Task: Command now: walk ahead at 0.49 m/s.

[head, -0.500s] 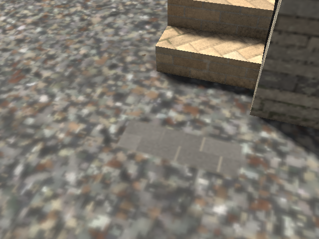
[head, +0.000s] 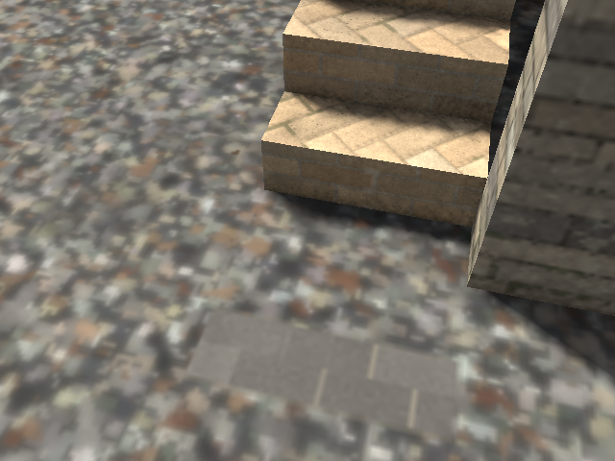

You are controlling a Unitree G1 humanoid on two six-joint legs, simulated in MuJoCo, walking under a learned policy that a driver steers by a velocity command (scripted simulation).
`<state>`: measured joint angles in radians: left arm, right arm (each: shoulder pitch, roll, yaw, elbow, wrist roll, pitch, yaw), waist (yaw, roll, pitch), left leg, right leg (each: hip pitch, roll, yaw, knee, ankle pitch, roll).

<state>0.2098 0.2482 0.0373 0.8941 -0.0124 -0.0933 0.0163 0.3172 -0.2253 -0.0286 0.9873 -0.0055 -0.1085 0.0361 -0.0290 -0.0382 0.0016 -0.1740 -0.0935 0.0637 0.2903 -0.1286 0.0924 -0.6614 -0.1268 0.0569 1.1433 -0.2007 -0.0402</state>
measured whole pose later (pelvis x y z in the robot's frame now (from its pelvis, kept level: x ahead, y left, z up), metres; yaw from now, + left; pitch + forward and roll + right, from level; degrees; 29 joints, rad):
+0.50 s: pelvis +0.28 -0.08 +0.00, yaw +0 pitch +2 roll +0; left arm 0.29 0.24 0.04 0.89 0.01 -0.10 -0.03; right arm 0.21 -0.29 -0.03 0.92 0.01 -0.09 0.01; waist 0.02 0.05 0.01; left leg -0.60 0.10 -0.02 1.13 -0.24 0.04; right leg -0.22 0.04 -0.06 0.33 -0.14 -0.07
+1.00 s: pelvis +0.55 -0.01 -0.01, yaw +1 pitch +1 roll +0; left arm 0.30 0.26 0.03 0.93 0.02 -0.08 -0.01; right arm 0.20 -0.25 -0.05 0.89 -0.03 -0.10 0.03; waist 0.01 -0.03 0.03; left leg -0.33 -0.04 0.05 0.46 -0.15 0.06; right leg -0.42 -0.05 0.02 1.17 -0.36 -0.05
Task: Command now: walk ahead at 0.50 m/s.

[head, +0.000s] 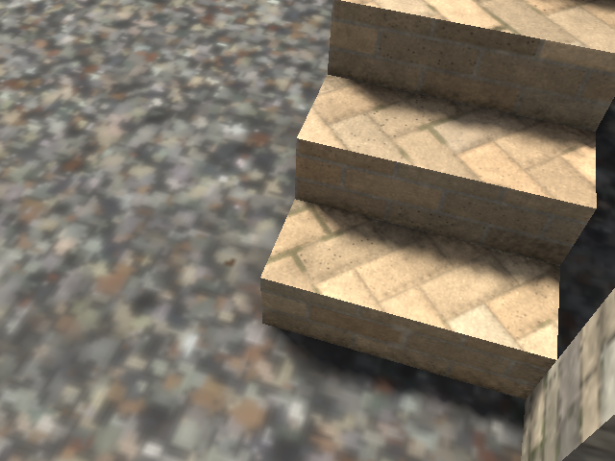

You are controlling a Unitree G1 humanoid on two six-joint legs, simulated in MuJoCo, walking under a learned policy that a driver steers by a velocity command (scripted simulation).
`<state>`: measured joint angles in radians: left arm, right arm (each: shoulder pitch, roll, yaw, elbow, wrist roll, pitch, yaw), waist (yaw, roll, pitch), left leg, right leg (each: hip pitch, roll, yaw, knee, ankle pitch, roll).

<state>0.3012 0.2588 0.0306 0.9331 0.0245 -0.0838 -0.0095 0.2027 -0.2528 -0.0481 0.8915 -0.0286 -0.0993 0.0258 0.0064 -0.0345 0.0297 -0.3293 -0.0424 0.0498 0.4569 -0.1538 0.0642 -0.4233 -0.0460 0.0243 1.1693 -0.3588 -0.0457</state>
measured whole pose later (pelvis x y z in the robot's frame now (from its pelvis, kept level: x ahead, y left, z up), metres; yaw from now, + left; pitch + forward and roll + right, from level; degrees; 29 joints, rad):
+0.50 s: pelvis +0.26 -0.04 +0.01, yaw +0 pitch +0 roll +1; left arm 0.22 0.24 0.04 0.91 0.03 -0.08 -0.01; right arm 0.31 -0.24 -0.04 0.99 -0.03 -0.06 0.03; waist -0.03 0.02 0.04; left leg -0.35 0.01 0.01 1.03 -0.33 0.08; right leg -0.23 0.03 -0.09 0.38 -0.16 -0.07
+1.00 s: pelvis +0.47 +0.01 +0.01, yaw -10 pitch +0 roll +0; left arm 0.25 0.26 0.06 0.98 0.02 -0.04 -0.01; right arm 0.19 -0.21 -0.02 0.87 -0.04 -0.09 -0.02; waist 0.02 -0.04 0.03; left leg -0.25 0.00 0.14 0.39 -0.15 0.06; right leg -0.46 -0.02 -0.01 1.17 -0.34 -0.06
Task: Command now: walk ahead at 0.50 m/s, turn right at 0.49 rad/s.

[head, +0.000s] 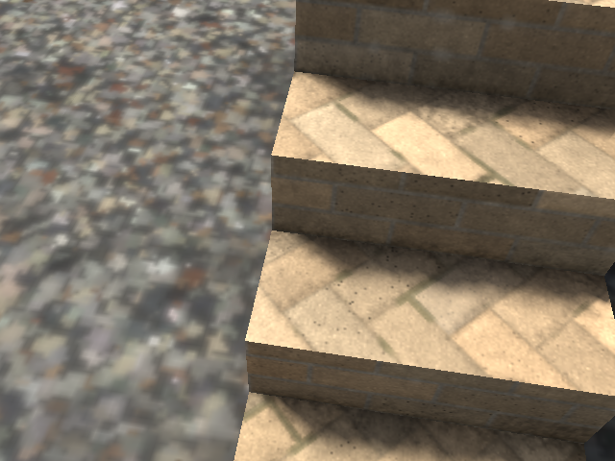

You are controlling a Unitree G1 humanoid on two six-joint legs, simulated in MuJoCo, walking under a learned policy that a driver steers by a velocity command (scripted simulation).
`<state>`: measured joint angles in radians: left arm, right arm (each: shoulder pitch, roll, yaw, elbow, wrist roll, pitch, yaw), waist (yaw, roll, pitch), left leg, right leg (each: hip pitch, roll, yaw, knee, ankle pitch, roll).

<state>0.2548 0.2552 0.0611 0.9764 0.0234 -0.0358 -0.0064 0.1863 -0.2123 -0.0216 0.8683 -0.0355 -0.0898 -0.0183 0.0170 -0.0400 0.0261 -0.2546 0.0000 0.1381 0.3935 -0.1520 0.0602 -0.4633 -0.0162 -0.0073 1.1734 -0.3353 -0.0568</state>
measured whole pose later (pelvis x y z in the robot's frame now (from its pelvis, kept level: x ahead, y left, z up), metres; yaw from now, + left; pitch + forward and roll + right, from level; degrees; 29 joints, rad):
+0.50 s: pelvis +0.12 -0.04 -0.01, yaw -18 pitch +3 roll -1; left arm 0.30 0.22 0.03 0.92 0.03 -0.03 0.01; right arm 0.11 -0.17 0.00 0.69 -0.05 -0.03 0.00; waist 0.00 0.05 -0.02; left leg -0.91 0.06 0.05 2.10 -0.43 0.01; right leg -0.28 0.09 -0.02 0.54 -0.30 -0.09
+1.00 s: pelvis +0.31 -0.05 +0.14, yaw -27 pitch +1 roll +1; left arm 0.10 0.16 0.02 0.63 -0.01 -0.06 0.04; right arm 0.37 -0.17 -0.04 1.04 0.01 -0.04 0.05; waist 0.01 -0.05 -0.06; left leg -0.43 -0.02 0.12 0.89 -0.48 0.06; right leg -1.02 0.10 0.14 2.14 -0.13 -0.13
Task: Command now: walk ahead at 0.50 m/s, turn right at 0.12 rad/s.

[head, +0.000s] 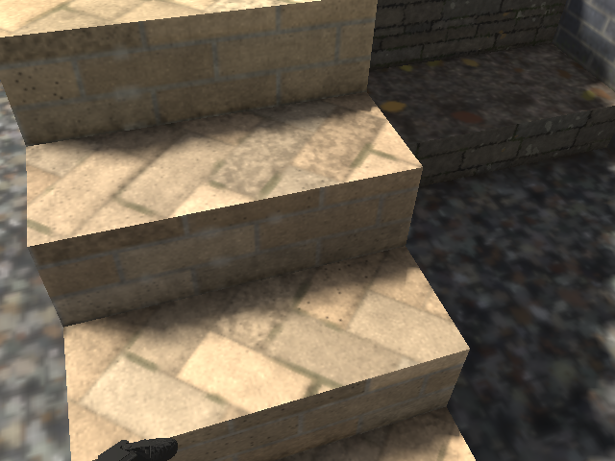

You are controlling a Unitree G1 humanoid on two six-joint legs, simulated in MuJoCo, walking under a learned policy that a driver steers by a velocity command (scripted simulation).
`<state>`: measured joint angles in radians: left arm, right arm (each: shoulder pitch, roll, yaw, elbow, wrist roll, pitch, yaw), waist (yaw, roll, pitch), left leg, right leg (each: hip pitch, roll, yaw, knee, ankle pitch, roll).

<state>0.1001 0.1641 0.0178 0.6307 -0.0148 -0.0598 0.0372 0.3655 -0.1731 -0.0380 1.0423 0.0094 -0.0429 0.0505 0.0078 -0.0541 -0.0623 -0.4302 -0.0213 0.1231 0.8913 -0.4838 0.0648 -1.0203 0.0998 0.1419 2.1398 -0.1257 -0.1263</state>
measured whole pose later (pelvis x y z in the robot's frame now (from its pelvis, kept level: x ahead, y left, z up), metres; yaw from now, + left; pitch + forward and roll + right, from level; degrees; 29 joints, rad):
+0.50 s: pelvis +0.26 -0.07 +0.18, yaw +1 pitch -2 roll +0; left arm 0.08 0.23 0.06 0.91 0.02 -0.01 0.02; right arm 0.33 -0.21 -0.06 0.85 0.02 -0.12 0.02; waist -0.04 0.03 0.04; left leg -0.57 -0.08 -0.06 1.84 -0.20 0.11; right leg -0.62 -0.03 -0.16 0.96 -0.31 -0.10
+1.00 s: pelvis +0.44 +0.00 +0.25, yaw +14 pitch +0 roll +0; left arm 0.53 0.10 -0.02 1.05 0.04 -0.05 0.05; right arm 0.02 -0.18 -0.03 0.70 0.08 0.08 -0.02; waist 0.09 0.03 -0.04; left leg -1.13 0.07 -0.01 2.16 -0.48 0.09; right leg 0.03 -0.14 -0.34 0.31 -0.30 0.07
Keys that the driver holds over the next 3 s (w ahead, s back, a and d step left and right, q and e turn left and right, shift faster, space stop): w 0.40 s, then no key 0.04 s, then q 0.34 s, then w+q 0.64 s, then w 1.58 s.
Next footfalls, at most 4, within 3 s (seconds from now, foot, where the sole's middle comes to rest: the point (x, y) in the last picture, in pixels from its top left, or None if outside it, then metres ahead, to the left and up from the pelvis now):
0.36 right None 0.42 -0.14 -0.53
1.12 left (207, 338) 0.58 0.19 -0.33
1.56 right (320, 344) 0.58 0.00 -0.34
1.88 left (195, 347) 0.57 0.21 -0.34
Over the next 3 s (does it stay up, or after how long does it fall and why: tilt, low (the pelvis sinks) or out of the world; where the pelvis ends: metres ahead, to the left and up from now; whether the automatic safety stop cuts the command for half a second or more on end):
stays up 0.67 0.11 0.45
